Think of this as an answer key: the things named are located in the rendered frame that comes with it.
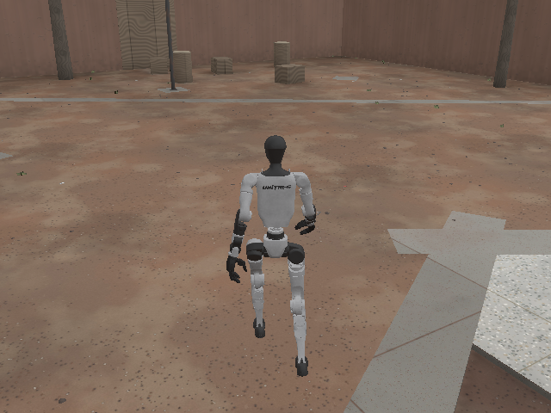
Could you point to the robot left shin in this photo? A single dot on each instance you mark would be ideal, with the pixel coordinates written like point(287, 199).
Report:
point(257, 301)

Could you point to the robot shin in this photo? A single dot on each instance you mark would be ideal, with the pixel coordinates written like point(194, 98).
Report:
point(257, 301)
point(300, 332)

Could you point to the robot right shin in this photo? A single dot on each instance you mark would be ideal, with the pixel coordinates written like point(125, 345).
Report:
point(300, 332)

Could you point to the robot right upper arm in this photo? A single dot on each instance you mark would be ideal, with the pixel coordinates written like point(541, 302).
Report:
point(306, 194)

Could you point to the robot left hand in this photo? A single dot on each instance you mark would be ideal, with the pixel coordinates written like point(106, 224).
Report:
point(230, 265)

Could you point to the robot right hand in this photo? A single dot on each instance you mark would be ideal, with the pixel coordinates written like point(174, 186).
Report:
point(302, 224)

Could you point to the robot left forearm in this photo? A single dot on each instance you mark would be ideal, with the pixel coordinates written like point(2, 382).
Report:
point(237, 236)

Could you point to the robot left upper arm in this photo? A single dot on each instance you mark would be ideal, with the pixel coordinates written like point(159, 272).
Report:
point(246, 192)

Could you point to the robot right forearm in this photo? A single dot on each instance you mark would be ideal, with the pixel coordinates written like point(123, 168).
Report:
point(311, 219)

